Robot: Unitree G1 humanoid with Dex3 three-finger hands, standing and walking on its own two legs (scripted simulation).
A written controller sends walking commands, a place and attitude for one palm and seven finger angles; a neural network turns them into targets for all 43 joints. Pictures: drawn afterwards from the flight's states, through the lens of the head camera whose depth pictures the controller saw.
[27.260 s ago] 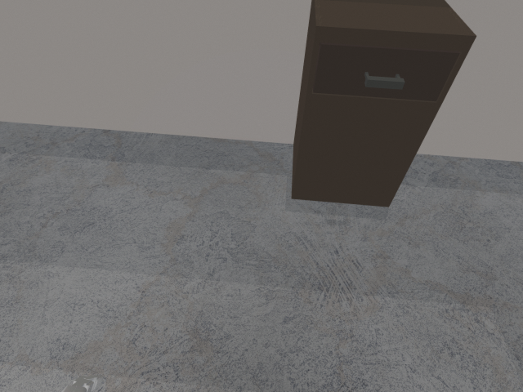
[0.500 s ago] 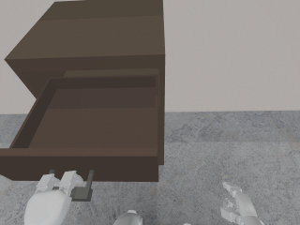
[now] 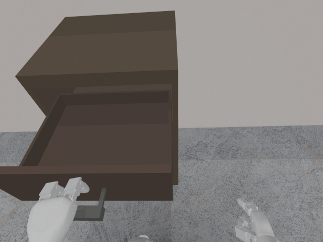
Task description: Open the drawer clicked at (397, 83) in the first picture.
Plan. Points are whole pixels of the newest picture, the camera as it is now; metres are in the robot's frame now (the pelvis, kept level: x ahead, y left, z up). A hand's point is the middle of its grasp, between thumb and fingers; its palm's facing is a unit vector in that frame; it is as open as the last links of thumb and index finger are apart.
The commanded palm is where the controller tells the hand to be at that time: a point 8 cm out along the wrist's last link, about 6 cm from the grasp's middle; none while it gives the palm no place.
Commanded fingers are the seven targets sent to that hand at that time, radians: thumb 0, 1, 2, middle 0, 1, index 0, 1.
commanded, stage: lift the hand off the handle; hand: left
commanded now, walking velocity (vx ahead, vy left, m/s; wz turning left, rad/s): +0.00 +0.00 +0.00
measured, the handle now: (80, 202) +0.21 +0.23 -0.01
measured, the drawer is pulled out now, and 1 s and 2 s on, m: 0.30 0.30 0.30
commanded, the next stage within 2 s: draw the hand back to the body in 0.98 s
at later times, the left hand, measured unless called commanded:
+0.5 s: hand (49, 210) +0.17 +0.24 +0.08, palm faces +0.04 -0.16 -0.99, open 13.7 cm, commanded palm +0.14 +0.24 +0.14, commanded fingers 0.00 -0.50 0.30 -0.30 -1.20 -0.30 -1.20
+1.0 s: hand (36, 202) +0.17 +0.23 +0.14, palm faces +0.10 -0.18 -0.98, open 13.9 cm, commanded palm +0.13 +0.23 +0.19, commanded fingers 0.00 -0.50 0.30 -0.30 -1.20 -0.30 -1.20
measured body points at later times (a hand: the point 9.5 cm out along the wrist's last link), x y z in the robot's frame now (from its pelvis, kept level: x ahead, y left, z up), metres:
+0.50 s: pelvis +0.02 +0.02 +0.02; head +0.03 -0.01 +0.47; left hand +0.16 +0.25 +0.13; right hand +0.24 -0.19 -0.07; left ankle +0.04 +0.12 -0.68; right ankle -0.01 -0.08 -0.68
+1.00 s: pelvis +0.01 +0.03 +0.03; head +0.00 -0.01 +0.48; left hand +0.15 +0.24 +0.19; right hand +0.24 -0.16 -0.04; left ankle +0.04 +0.12 -0.68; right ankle -0.01 -0.08 -0.68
